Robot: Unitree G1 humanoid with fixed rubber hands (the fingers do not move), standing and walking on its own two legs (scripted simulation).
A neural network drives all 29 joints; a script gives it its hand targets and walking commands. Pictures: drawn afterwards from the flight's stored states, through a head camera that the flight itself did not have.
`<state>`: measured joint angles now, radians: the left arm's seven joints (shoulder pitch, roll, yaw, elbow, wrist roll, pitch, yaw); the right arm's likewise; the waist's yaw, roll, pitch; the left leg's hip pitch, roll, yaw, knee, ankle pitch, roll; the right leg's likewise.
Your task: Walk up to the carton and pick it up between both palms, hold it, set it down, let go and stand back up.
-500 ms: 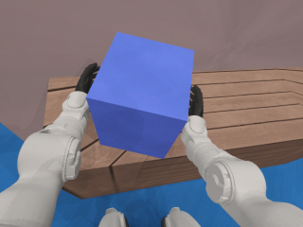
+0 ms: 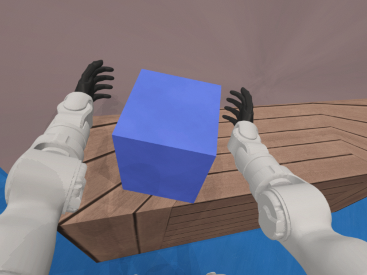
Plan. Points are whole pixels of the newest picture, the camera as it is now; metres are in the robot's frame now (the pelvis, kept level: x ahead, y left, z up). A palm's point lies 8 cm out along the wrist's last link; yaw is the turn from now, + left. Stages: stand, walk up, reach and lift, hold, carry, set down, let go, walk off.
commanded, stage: set down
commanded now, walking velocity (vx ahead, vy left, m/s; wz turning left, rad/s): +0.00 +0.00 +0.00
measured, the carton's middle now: (169, 140) +0.45 -0.03 -0.01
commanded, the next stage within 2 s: none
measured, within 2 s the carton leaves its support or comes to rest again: neither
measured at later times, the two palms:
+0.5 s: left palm (85, 107) +0.47 +0.15 +0.10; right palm (246, 129) +0.38 -0.19 +0.10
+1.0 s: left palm (71, 139) +0.41 +0.18 +0.07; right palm (244, 160) +0.33 -0.17 +0.06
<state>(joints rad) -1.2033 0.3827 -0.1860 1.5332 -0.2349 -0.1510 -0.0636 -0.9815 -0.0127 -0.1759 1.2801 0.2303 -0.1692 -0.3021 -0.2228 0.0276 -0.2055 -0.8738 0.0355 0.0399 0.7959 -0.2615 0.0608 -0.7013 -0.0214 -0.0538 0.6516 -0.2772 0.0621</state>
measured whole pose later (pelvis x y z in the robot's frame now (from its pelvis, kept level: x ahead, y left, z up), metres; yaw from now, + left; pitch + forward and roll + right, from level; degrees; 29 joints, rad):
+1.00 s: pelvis +0.01 -0.03 +0.03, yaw +0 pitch +4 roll -4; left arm -0.62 0.38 0.04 0.94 -0.12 -0.01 -0.18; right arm -0.37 0.10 0.05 0.69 0.22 -0.19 -0.48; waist -0.10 -0.01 0.00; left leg -0.43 0.05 0.07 0.56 -0.20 0.04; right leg -0.27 0.00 -0.03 0.39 -0.19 0.04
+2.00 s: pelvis +0.00 +0.01 +0.02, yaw -1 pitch -4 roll -5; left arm -0.13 0.43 -0.07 0.55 -0.22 -0.11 -0.19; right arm 0.02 0.12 0.04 0.54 0.11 -0.33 -0.42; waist 0.02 0.00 0.12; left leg -0.35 0.04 0.09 0.72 -0.31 0.07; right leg -0.19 -0.01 0.00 0.55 -0.29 0.02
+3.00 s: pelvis +0.03 -0.05 +0.03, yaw +0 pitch -5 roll -2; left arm 0.14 0.37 0.00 0.41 -0.13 -0.08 -0.18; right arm 0.24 0.05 0.05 0.50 0.06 -0.33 -0.27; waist 0.04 0.02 0.14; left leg -0.22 0.04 0.07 0.61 -0.29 0.01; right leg -0.10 -0.01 -0.02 0.53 -0.33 0.02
